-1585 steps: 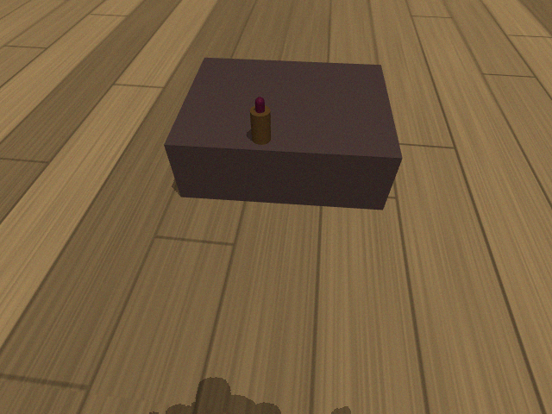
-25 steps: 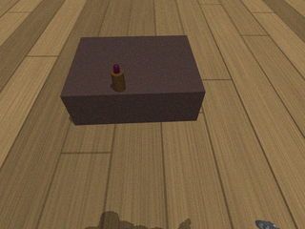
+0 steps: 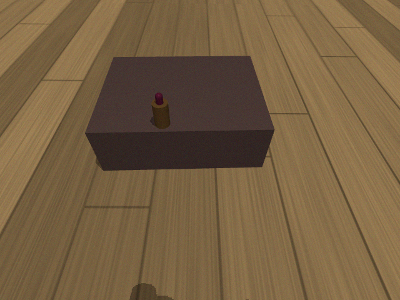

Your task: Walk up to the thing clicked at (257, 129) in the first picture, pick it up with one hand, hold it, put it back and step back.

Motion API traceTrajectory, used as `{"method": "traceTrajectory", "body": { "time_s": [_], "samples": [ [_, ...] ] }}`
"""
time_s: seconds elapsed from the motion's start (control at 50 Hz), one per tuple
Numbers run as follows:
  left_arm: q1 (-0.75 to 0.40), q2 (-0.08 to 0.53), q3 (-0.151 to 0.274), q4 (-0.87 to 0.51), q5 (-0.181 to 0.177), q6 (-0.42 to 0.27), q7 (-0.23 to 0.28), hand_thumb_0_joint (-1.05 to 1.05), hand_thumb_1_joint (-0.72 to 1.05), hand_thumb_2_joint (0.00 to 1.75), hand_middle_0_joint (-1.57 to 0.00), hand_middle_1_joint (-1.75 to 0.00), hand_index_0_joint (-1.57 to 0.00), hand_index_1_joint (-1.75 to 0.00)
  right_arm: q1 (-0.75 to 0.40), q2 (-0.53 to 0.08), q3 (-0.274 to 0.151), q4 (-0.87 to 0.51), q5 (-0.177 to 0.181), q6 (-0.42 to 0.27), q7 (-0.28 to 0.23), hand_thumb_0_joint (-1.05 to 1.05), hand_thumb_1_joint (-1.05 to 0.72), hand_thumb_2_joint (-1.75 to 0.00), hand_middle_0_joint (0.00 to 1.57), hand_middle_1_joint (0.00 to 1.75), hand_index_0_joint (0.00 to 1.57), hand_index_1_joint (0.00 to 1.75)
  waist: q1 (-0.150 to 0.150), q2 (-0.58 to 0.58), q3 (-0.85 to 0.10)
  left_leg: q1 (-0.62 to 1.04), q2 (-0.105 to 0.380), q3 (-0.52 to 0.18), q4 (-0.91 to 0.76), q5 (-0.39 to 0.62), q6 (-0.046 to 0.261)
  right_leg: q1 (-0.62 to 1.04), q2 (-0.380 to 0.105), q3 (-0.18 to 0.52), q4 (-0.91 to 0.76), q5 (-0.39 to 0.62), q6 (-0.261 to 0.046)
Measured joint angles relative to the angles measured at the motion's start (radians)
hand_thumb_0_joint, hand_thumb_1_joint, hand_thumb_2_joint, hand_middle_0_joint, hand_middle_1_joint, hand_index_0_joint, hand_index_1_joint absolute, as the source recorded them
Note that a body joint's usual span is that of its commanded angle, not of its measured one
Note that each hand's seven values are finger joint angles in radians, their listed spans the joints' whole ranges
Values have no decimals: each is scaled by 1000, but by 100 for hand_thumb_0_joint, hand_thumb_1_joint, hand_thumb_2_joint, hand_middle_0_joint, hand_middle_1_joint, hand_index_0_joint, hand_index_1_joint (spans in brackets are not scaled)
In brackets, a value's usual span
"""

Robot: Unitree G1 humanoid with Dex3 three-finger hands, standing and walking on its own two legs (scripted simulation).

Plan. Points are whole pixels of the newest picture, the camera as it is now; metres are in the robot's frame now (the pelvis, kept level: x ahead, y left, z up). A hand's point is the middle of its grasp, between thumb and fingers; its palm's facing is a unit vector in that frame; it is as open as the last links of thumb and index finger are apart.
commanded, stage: step back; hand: left
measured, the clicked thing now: (160, 109) +1.04 +0.22 -0.34
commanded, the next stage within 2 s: stand in 0.36 s
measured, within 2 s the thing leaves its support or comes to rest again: neither
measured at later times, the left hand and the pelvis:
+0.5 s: hand out of the picture +0.11 +0.26 -0.15, palm faces +0.00 -0.93 -0.36, open 7.4 cm; pelvis +0.02 +0.00 +0.00, yaw +0 degrees
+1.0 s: hand out of the picture +0.06 +0.26 -0.14, palm faces -0.02 -0.94 -0.34, open 7.4 cm; pelvis -0.02 +0.00 +0.02, yaw +0 degrees
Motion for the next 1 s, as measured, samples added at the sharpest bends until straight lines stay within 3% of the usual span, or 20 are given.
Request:
{"method": "traceTrajectory", "body": {
  "time_s": [0.14,0.26,0.32,0.38,0.42,0.54,0.76,1.0],
  "samples": [
    [-54,-7,-4,0,-9,3,11,1,90,90,-20,-29,-21,-30,-36,-13,-6,14,5,-20,-9,0,-91,-90,21,30,20,30,2,-8,15,16,-28,6,6,-24,15,5,-29,3,34,-41,13],
    [-106,-1,-4,-7,-13,13,16,1,90,90,-20,-29,-21,-30,-64,-12,-9,2,8,-18,-18,0,-91,-90,21,30,20,30,8,-10,34,10,-20,12,29,-44,16,-27,-23,-2,102,-48,-16],
    [-112,-4,-5,-4,-8,1,15,1,90,90,-20,-29,-21,-30,-73,-17,-7,4,10,-8,-21,0,-90,-90,21,30,20,30,4,4,32,-7,-6,3,62,-58,8,-1,-9,-10,52,-66,4],
    [-98,-10,-9,-3,-7,-11,16,1,90,90,-20,-29,-21,-30,-84,-22,-5,8,11,4,-27,0,-91,-90,21,30,20,30,1,7,39,-24,-6,10,101,-52,15,8,-12,-15,56,-66,-3],
    [-85,-13,-16,12,-6,-5,18,1,90,90,-20,-29,-21,-30,-91,-26,-3,11,18,3,-25,0,-91,-90,21,30,20,30,0,7,43,9,-9,12,37,-41,6,15,-18,-9,56,-68,2],
    [-87,-27,-29,54,-28,17,25,1,90,90,-20,-29,-21,-30,-112,-16,15,33,15,-8,-18,0,-91,-90,21,30,20,30,1,-1,65,64,-12,23,-70,16,5,63,-22,2,-47,-6,12],
    [-115,-38,-39,100,-20,16,13,1,90,90,-20,-29,-21,-30,-133,-6,35,85,22,3,-15,0,-91,-90,21,30,20,30,-4,2,48,116,-9,22,-206,117,2,114,-18,-1,-183,95,13],
    [-83,-32,-38,130,-12,9,2,1,90,90,-20,-29,-21,-30,-87,-12,30,129,12,-1,-4,0,-91,-90,21,30,20,30,-9,6,14,106,-11,18,-258,171,2,95,-21,-4,-210,135,13]
  ]
}}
